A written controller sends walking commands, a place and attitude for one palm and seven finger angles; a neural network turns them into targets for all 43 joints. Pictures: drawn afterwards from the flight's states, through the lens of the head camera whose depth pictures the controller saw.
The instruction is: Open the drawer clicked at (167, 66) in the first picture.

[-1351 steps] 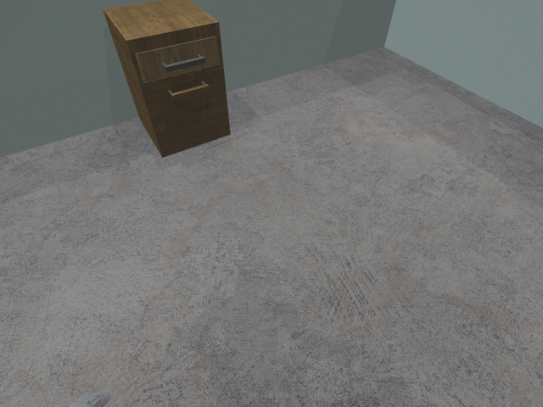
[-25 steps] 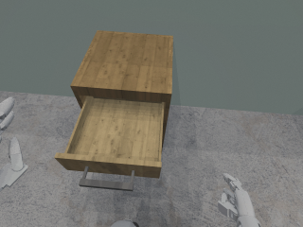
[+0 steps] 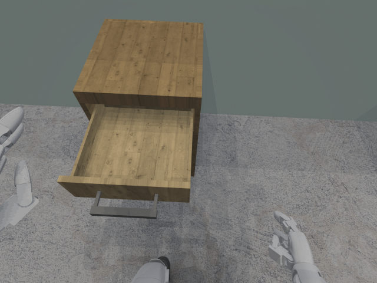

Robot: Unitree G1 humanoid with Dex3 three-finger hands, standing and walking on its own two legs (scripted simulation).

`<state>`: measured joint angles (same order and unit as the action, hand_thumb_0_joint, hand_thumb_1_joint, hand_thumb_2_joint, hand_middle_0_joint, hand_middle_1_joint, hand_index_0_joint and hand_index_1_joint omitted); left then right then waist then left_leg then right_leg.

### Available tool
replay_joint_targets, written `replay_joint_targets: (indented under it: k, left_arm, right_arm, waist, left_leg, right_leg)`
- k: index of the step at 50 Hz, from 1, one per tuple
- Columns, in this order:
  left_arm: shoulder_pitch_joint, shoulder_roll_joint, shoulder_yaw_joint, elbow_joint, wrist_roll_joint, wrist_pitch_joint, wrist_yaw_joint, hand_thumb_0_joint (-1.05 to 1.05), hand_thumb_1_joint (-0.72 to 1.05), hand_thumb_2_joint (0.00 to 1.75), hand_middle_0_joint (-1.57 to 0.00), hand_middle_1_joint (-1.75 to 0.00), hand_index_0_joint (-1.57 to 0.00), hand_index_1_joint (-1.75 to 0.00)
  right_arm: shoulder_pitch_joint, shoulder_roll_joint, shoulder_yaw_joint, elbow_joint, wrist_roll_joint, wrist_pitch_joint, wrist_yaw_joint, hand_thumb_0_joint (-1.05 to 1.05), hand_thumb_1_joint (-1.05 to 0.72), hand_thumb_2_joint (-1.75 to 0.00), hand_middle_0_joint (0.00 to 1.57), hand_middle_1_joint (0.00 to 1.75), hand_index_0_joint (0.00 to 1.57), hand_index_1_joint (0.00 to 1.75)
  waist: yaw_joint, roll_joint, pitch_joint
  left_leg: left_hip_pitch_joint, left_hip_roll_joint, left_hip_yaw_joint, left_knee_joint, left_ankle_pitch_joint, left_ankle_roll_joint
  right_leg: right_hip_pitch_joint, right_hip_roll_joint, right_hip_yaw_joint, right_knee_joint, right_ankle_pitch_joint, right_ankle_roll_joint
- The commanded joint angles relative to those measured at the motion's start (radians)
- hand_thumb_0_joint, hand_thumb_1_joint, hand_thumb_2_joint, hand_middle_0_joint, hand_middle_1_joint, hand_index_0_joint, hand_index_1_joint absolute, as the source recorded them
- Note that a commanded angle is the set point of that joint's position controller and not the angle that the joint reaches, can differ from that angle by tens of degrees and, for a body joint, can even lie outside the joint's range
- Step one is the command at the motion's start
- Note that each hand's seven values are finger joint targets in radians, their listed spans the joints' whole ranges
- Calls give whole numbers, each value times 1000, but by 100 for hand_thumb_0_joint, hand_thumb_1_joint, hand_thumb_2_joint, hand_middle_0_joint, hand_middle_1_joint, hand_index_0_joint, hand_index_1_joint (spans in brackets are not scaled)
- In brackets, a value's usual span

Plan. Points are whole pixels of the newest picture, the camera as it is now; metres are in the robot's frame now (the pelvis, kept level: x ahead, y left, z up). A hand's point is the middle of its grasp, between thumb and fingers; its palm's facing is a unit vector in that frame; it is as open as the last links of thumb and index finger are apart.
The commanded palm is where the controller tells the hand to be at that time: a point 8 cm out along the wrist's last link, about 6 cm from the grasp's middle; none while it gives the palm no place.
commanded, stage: step back with the hand held close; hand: left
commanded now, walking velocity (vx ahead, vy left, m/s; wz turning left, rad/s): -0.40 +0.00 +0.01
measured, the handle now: (125, 204) +0.33 +0.22 -0.24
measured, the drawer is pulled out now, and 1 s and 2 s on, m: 0.30 0.30 0.30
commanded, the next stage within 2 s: stop stepping back and stand still in 0.36 s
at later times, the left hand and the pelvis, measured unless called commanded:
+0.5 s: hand out of the picture +0.09 +0.16 +0.18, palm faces +0.24 -0.80 -0.55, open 7.4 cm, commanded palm +0.01 +0.22 +0.19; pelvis -0.12 -0.06 +0.00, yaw +0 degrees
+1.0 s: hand out of the picture -0.02 +0.17 +0.18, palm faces +0.42 -0.74 -0.52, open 7.4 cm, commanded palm -0.09 +0.21 +0.19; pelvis -0.20 -0.08 +0.00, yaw +4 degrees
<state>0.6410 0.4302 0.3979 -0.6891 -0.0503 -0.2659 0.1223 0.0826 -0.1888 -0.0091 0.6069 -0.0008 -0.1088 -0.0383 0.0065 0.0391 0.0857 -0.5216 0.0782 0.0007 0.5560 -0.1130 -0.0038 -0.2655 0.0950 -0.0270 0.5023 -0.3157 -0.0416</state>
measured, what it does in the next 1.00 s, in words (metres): walks backwards: right foot, then left foot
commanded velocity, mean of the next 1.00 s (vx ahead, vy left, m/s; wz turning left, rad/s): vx -0.04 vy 0.05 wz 0.01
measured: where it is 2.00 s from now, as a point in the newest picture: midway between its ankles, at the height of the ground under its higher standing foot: outside the picture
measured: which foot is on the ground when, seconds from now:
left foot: down 0.00-0.48, up 0.50-0.78, down 0.80-1.00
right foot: down 0.00-0.20, up 0.22-0.40, down 0.42-1.00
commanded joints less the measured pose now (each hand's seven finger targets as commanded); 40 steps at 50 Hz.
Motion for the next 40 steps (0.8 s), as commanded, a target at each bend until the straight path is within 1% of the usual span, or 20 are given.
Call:
replay_joint_targets:
  k: [1,4,5,6,7,9,10,11,15,21,22,23,24,26,27,31,34,36,38,40]
  left_arm:
    - [83,144,137,-121,-19,-53,22,0,90,90,-20,-30,-20,-30]
    - [60,158,162,-86,-6,-31,37,0,90,90,-20,-30,-20,-30]
    - [69,145,148,-79,-4,-28,40,0,90,90,-20,-30,-20,-30]
    - [60,144,134,-98,-5,-26,39,0,90,90,-20,-30,-20,-30]
    - [37,152,124,-127,-10,-26,34,0,90,90,-20,-30,-20,-30]
    - [65,142,109,-115,-9,-25,23,0,90,90,-20,-30,-20,-30]
    - [91,122,98,-135,-17,-13,21,0,90,90,-20,-30,-20,-30]
    - [61,125,89,-197,-14,-11,18,0,90,90,-20,-30,-20,-30]
    - [82,140,117,-261,-16,-2,32,0,90,90,-20,-30,-20,-30]
    - [60,150,154,-190,-34,-31,11,0,90,90,-20,-30,-20,-30]
    - [44,164,163,-179,-34,-41,6,0,90,90,-20,-30,-20,-30]
    - [53,148,139,-154,-27,-42,2,0,90,90,-20,-30,-20,-30]
    - [80,170,152,-142,-26,-25,10,0,90,90,-20,-30,-20,-30]
    - [112,94,108,-59,-29,22,36,0,90,90,-20,-30,-20,-30]
    - [103,92,110,-47,-24,23,45,0,90,90,-20,-30,-20,-30]
    - [51,103,79,-36,5,5,65,0,90,90,-20,-30,-20,-30]
    - [54,120,79,-79,23,-1,74,0,90,90,-20,-30,-20,-30]
    - [68,125,86,-123,29,-10,74,0,90,90,-20,-30,-20,-30]
    - [94,130,90,-143,22,-25,69,0,90,90,-20,-30,-20,-30]
    - [88,137,95,-154,13,-38,56,0,90,90,-20,-30,-20,-30]
  right_arm:
    - [-62,-120,-75,-165,42,-18,-26,0,-90,-90,20,30,20,30]
    - [-103,-95,-34,-164,18,11,-51,0,-90,-90,20,30,20,30]
    - [-89,-87,-29,-152,15,24,-59,0,-90,-90,20,30,20,30]
    - [-78,-102,-37,-148,16,31,-62,0,-90,-90,20,30,20,30]
    - [-74,-121,-51,-156,25,33,-58,0,-90,-90,20,30,20,30]
    - [-60,-125,-74,-165,29,6,-37,0,-90,-90,20,30,20,30]
    - [-51,-112,-63,-167,7,-10,-28,0,-90,-90,20,30,20,30]
    - [-37,-119,-61,-160,-7,-26,-24,0,-90,-90,20,30,20,30]
    - [-17,-140,-66,-144,-6,-60,-13,0,-90,-90,20,30,20,30]
    - [-39,-157,-59,-155,5,-76,-10,0,-90,-90,20,30,20,30]
    - [-47,-148,-59,-162,8,-71,-9,0,-90,-90,20,30,20,30]
    - [-10,-142,-83,-162,27,-65,-4,0,-90,-90,20,30,20,30]
    - [3,-147,-103,-171,47,-50,-2,0,-90,-90,20,30,20,30]
    - [-12,-82,-67,-154,35,-8,-17,0,-90,-90,20,30,20,30]
    - [-27,-68,-50,-161,27,6,-24,0,-90,-90,20,30,20,30]
    - [-10,-105,-42,-157,17,-19,-48,0,-90,-90,20,30,20,30]
    - [6,-124,-45,-154,15,-50,-39,0,-90,-90,20,30,20,30]
    - [44,-123,-42,-152,13,-59,-26,0,-90,-90,20,30,20,30]
    - [68,-124,-45,-156,14,-77,-21,0,-90,-90,20,30,20,30]
    - [80,-154,-65,-175,18,-88,-15,0,-90,-90,20,30,20,30]
  waist:
    - [-18,-202,-292]
    - [-20,-168,-218]
    - [-31,-147,-232]
    - [-34,-94,-254]
    - [-25,-30,-283]
    - [-9,97,-326]
    - [-3,187,-328]
    - [-4,188,-307]
    - [4,150,-321]
    - [5,132,-238]
    - [3,64,-202]
    - [-9,-152,-217]
    - [-5,-326,-258]
    - [-56,-182,-215]
    - [-63,-130,-200]
    - [-39,-170,-140]
    - [-19,-212,-146]
    - [-25,-168,-180]
    - [-29,-79,-201]
    - [-18,73,-186]
  left_leg:
    - [124,-99,8,304,-265,6]
    - [-1,-85,-42,109,-294,9]
    - [52,-75,-16,-32,-154,11]
    - [155,-40,-14,-145,176,28]
    - [277,53,-75,-152,511,58]
    - [450,204,-157,-142,762,125]
    - [399,235,-201,-161,754,148]
    - [335,249,-196,-186,667,158]
    - [320,220,-152,-167,542,147]
    - [88,133,-110,-123,-129,88]
    - [52,77,-67,-62,-261,56]
    - [98,-57,33,172,-301,-12]
    - [137,-151,17,487,-324,-27]
    - [30,-104,-72,665,-299,-29]
    - [9,-90,-67,647,-262,-34]
    - [73,-76,-12,332,-316,0]
    - [133,-83,15,94,-361,36]
    - [212,-83,36,-99,-300,55]
    - [326,-44,49,-300,-138,73]
    - [353,64,-5,-350,-35,92]
  right_leg:
    - [46,-373,223,-138,844,-33]
    - [161,-343,182,-67,978,-65]
    - [197,-288,127,-15,978,-24]
    - [170,-225,79,41,900,30]
    - [103,-164,36,77,683,75]
    - [-83,-113,59,206,51,71]
    - [-94,-100,59,266,-147,52]
    - [-78,-97,63,320,-196,49]
    - [-55,-98,37,265,-106,46]
    - [113,-105,-12,-24,57,46]
    - [95,-135,0,-99,96,35]
    - [-19,-244,136,-210,115,-11]
    - [-153,-415,384,-318,78,-70]
    - [-98,-435,299,-204,259,-116]
    - [-66,-399,249,-179,266,-101]
    - [23,-386,243,-235,71,-59]
    - [129,-407,275,-247,94,-56]
    - [162,-382,245,-215,120,-34]
    - [173,-295,146,-119,152,8]
    - [147,-188,47,47,159,52]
